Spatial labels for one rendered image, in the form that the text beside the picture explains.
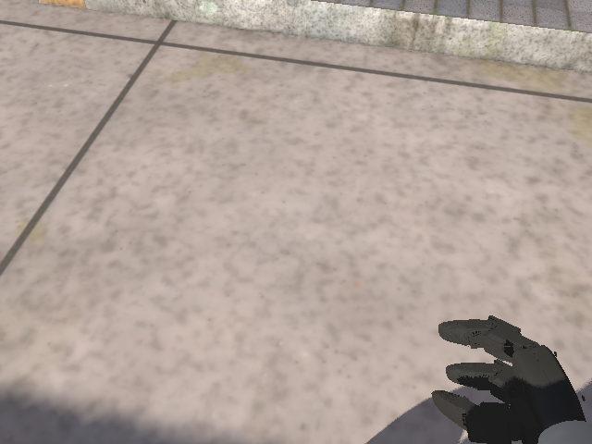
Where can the robot right hand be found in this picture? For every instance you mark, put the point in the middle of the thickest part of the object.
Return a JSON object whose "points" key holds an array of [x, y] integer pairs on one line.
{"points": [[539, 392]]}

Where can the right robot forearm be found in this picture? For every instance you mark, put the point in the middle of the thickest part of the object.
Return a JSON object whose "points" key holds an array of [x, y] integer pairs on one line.
{"points": [[568, 432]]}

